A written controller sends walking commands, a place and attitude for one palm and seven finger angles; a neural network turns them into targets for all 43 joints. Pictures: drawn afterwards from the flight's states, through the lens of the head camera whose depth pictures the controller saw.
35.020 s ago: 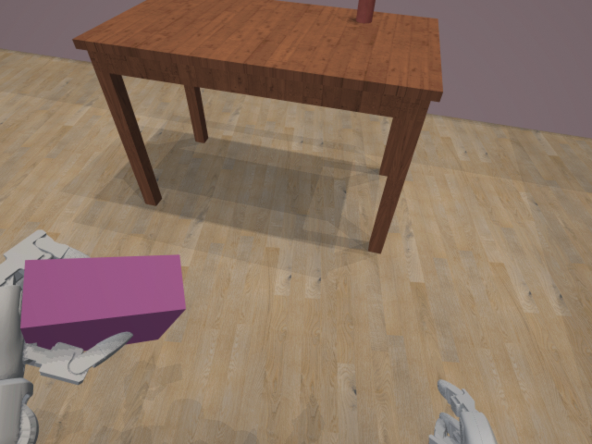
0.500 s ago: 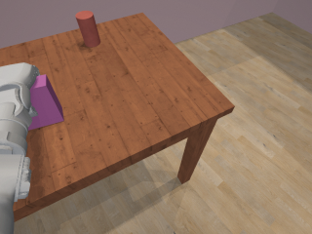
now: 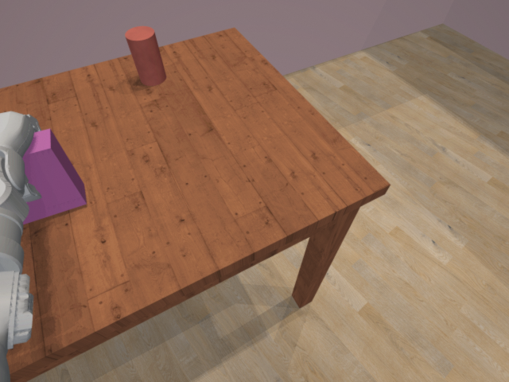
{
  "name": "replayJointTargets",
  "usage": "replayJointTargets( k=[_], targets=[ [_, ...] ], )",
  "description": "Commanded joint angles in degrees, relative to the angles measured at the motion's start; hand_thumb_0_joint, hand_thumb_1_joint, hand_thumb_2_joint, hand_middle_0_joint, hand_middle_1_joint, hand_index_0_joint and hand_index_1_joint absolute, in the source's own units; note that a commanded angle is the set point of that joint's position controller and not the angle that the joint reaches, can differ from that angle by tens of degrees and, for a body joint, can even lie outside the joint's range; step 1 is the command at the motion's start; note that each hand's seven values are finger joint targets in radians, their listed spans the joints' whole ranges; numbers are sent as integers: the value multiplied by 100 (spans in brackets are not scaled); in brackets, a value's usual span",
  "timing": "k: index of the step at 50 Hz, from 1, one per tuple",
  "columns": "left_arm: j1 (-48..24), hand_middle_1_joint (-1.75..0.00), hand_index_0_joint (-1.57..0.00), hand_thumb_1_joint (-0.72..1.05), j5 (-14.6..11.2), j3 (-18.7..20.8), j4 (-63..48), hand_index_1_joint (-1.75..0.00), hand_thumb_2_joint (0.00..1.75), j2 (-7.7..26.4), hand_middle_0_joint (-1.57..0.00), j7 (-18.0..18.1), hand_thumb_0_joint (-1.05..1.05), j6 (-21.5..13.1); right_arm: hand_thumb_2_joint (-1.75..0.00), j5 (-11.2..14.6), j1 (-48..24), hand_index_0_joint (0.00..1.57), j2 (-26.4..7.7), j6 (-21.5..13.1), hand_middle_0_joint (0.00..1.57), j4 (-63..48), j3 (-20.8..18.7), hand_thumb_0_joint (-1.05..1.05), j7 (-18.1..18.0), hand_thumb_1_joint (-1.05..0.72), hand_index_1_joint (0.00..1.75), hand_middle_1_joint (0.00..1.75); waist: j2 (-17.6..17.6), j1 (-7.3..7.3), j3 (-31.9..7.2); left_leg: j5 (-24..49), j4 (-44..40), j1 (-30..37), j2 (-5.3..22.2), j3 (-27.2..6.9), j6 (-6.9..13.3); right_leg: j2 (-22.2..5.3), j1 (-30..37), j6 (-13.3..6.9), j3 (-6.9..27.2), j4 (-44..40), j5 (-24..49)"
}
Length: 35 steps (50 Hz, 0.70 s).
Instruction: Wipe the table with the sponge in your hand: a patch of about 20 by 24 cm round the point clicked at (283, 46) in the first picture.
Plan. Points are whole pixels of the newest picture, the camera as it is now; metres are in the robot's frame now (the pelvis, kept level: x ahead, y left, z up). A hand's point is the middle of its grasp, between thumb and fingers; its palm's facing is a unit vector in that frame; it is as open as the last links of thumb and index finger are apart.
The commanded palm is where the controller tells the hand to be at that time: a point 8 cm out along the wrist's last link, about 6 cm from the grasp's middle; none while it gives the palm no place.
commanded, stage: slide back across to the first lane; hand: left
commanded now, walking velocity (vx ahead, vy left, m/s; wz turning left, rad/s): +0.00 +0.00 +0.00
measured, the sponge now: (32, 190) +0.41 +0.38 +0.06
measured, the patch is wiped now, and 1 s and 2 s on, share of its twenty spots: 0.95 0.95 0.95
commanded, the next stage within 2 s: wipe back along the first lane in 0.28 s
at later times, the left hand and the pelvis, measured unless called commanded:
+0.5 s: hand out of the picture +0.39 +0.40 +0.11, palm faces -0.14 +0.01 -0.99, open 9.8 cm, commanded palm +0.37 +0.39 +0.15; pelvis +0.00 +0.00 +0.00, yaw +1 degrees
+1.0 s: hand out of the picture +0.36 +0.38 +0.10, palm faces -0.07 +0.01 -1.00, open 9.8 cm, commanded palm +0.32 +0.37 +0.13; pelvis +0.00 +0.00 +0.00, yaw +2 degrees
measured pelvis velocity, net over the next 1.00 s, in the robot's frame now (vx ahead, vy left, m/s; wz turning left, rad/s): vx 0.00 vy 0.00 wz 0.03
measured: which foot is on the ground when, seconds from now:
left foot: down 0.00-1.00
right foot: down 0.00-1.00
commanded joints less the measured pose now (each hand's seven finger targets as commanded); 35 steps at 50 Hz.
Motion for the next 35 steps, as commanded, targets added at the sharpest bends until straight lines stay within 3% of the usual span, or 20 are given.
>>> replayJointTargets(
  k=[1,3,5,6,8,9,11,14,17,19,24,28,30,34,35],
  targets=[
    [-1811,-160,-120,10,31,173,-1041,-160,130,2056,-120,-25,0,73,-90,-7,142,20,-977,-153,20,-488,-322,0,-79,-90,30,30,155,150,-1674,2958,-152,1067,-149,-31,131,249,1069,-426,-283,9,2231],
    [-1868,-160,-120,10,41,173,-1157,-160,130,2077,-120,-100,0,-17,-90,-15,158,20,-985,-161,20,-483,-334,0,-109,-90,30,30,141,139,-1704,3002,-143,1189,-135,-66,134,253,996,-442,-290,-11,2170],
    [-1926,-160,-120,10,51,100,-1343,-160,130,2002,-120,-183,0,-117,-90,-20,172,20,-967,-160,20,-474,-342,0,-135,-90,30,30,405,124,-1768,3484,-76,1472,-91,-122,97,252,821,-455,-296,28,2183],
    [-1919,-160,-120,10,25,-1,-1406,-160,130,1857,-120,-209,0,-144,-90,-26,174,20,-961,-159,20,-485,-352,0,-133,-90,30,30,326,94,-1755,3448,-37,1516,-97,-116,107,263,758,-443,-299,6,2155],
    [-1778,-160,-120,10,10,168,-1423,-160,130,1998,-120,-214,0,-203,-90,-37,168,20,-967,-142,20,-502,-358,0,-143,-90,30,30,255,155,-1798,3482,-33,1477,-111,-117,98,263,839,-459,-298,12,2201],
    [-1975,-160,-120,10,0,251,-1617,-160,130,2138,-120,-240,0,-273,-90,-31,120,20,-972,-135,20,-508,-344,0,-162,-90,30,30,468,172,-1879,3687,-56,1566,-91,-152,60,244,818,-482,-282,14,2239],
    [-1980,-160,-120,10,3,101,-1475,-160,130,1951,-120,-237,0,-292,-90,-39,159,20,-961,-126,20,-479,-343,0,-158,-90,30,30,317,108,-1726,3581,-6,1527,-100,-167,63,259,679,-464,-324,47,2134],
    [-1805,-160,-120,10,18,436,-1602,-160,130,2278,-120,-213,0,-375,-90,-65,124,20,-965,-99,20,-528,-351,0,-148,-90,30,30,453,266,-2027,3978,29,1552,-101,-148,44,236,905,-499,-281,78,2430],
    [-1659,-160,-120,10,48,623,-1332,-160,130,2521,-120,-169,0,-380,-90,-69,111,20,-1004,-35,20,-492,-339,0,-139,-90,30,30,169,254,-1904,3663,53,1276,-147,-83,76,234,1013,-469,-287,122,2490],
    [-1752,-160,-120,10,57,644,-1507,-160,130,2557,-120,-171,0,-450,-90,-67,75,20,-988,-30,20,-554,-322,0,-132,-90,30,30,371,313,-1990,3785,2,1286,-145,-116,62,218,1057,-497,-279,122,2515],
    [-1124,-160,-120,10,-53,314,-1559,-160,130,1942,-120,-195,0,-400,-90,-40,32,20,-957,-19,20,-619,-361,0,-76,-90,30,30,304,297,-1908,3682,6,1337,-109,-147,70,236,936,-487,-307,84,2287],
    [-682,-160,-120,10,-227,366,-1579,-160,130,1877,-120,-178,0,-285,-90,-32,-5,20,-986,-1,20,-611,-372,0,-66,-90,30,30,-19,301,-1767,3220,-19,1182,-142,-89,125,245,1050,-455,-310,50,2250],
    [-707,-160,-120,10,-286,223,-1620,-160,130,1720,-120,-218,0,-264,-90,-13,-61,20,-982,-6,20,-605,-354,0,-82,-90,30,30,23,261,-1663,3106,-70,1186,-141,-103,134,229,995,-452,-313,57,2134],
    [-401,-160,-120,10,-298,278,-1842,-160,130,1708,-120,-243,0,-183,-90,-10,-151,20,-978,-33,20,-651,-337,0,-65,-90,30,30,59,363,-1617,3119,-159,1168,-132,-145,119,224,1086,-491,-316,3,2074],
    [-272,-160,-120,10,-332,134,-1845,-160,130,1508,-120,-251,0,-169,-90,-5,-168,20,-963,-39,20,-647,-346,0,-60,-90,30,30,21,323,-1564,3069,-127,1198,-143,-108,141,228,1057,-464,-313,17,2072]
  ],
)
